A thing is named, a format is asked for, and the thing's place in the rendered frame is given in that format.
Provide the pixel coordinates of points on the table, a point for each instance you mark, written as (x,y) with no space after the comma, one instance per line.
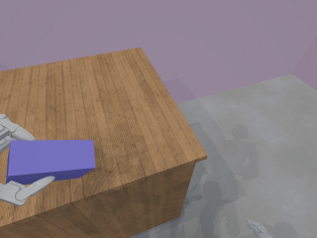
(145,151)

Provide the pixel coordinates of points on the robot left hand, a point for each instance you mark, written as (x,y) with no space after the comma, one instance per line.
(14,192)

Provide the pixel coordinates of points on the robot right hand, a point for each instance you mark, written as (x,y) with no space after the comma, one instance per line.
(258,229)

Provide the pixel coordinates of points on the sponge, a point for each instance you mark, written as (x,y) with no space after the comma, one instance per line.
(29,161)

